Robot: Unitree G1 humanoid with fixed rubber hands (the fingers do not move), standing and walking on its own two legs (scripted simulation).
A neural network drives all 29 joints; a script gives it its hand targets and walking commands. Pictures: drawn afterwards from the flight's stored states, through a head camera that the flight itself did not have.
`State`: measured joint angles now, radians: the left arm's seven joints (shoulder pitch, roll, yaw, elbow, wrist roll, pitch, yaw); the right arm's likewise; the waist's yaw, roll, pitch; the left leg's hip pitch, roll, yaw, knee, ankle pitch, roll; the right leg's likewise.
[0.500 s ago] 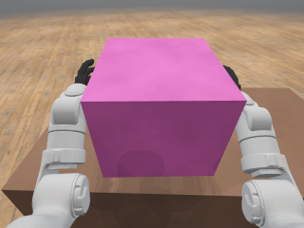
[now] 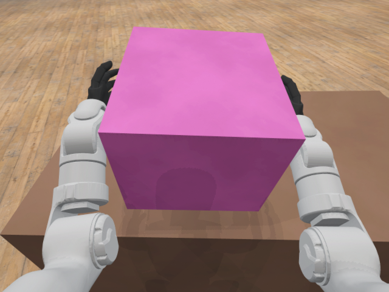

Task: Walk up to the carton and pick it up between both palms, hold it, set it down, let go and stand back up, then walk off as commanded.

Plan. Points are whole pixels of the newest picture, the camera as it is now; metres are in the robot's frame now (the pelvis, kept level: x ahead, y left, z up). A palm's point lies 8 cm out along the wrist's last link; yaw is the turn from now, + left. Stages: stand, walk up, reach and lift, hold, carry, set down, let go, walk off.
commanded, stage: set down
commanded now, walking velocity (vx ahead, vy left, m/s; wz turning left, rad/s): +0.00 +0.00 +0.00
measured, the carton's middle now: (196, 119) +0.42 +0.00 +0.19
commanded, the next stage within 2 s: none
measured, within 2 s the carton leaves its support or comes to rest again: neither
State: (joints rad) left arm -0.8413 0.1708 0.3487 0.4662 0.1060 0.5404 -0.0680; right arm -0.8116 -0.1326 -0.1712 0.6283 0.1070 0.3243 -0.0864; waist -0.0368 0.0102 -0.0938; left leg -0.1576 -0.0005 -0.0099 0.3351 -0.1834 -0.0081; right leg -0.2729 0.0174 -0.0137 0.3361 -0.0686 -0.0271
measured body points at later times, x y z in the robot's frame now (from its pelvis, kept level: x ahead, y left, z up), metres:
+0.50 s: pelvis +0.02 +0.02 +0.00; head +0.00 +0.03 +0.45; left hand +0.44 +0.20 +0.20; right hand +0.42 -0.17 +0.19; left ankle +0.00 +0.13 -0.75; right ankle +0.07 -0.09 -0.75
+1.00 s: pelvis +0.04 +0.02 +0.00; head +0.05 +0.03 +0.45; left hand +0.47 +0.18 +0.17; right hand +0.44 -0.19 +0.14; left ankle +0.00 +0.13 -0.75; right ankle +0.07 -0.09 -0.75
